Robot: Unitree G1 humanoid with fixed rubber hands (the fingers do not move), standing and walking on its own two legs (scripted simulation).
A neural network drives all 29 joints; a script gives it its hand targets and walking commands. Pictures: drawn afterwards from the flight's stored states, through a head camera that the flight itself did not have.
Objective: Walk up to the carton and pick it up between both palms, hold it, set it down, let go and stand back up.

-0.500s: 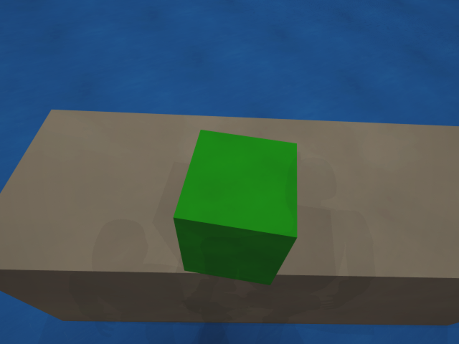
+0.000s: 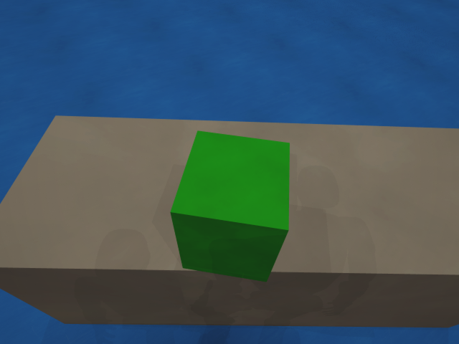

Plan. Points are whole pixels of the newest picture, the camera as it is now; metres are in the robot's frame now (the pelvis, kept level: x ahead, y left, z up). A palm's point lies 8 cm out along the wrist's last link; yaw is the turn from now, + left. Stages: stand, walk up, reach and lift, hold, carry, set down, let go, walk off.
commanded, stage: walk up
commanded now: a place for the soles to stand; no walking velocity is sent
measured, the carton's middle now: (233, 209) +0.40 +0.00 -0.06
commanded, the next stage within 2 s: reach and lift in 0.28 s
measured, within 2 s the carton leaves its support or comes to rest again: neither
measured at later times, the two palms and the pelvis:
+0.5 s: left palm (96, 339) +0.15 +0.25 -0.14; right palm out of the picture +0.14 -0.22 -0.14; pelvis -0.03 +0.00 -0.04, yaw -5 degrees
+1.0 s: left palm out of the picture +0.14 +0.24 -0.13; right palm out of the picture +0.10 -0.19 -0.13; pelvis -0.05 +0.01 -0.03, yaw -8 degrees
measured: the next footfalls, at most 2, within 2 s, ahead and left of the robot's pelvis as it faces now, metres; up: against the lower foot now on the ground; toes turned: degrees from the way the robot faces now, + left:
none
